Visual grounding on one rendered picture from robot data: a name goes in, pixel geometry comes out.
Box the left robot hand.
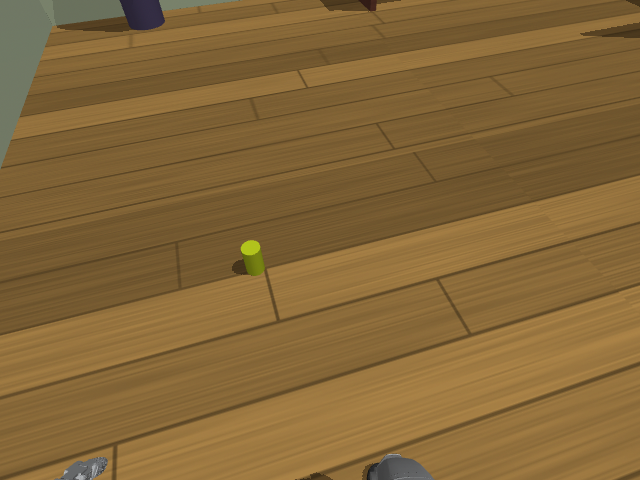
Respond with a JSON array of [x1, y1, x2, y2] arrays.
[[54, 457, 108, 480]]

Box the can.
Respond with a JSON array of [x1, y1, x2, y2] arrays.
[[241, 240, 265, 276]]

